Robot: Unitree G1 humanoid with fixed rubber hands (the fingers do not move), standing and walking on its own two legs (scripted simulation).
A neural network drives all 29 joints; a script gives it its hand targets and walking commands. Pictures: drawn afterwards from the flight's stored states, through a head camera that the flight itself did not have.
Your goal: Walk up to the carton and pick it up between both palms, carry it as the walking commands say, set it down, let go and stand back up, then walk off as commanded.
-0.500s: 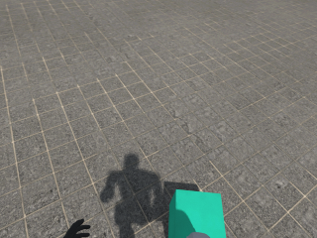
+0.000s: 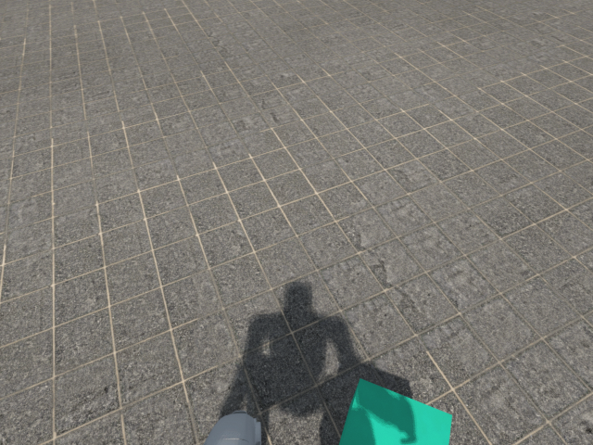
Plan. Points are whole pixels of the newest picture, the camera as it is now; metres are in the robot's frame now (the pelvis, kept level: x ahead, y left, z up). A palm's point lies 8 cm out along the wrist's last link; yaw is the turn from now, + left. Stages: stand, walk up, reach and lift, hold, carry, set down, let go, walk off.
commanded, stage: walk off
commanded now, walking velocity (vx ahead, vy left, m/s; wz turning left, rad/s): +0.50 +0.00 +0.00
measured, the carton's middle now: out of the picture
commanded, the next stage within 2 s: stand in 1.46 s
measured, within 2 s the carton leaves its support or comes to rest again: rests again in 1.92 s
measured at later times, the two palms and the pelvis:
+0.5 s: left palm (140, 327) +0.31 +0.32 -0.13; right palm out of the picture +0.10 -0.17 -0.10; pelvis +0.20 +0.07 +0.01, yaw -2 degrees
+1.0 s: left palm (224, 229) +0.53 +0.20 -0.12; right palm (445, 389) +0.24 -0.21 -0.15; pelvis +0.36 -0.01 -0.01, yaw -1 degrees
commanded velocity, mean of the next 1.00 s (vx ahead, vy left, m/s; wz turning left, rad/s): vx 0.50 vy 0.00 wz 0.00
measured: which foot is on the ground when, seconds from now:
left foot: up 0.00-0.20, down 0.22-1.00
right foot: down 0.00-0.24, up 0.26-0.64, down 0.66-0.78, up 0.80-0.98, down 1.00-1.00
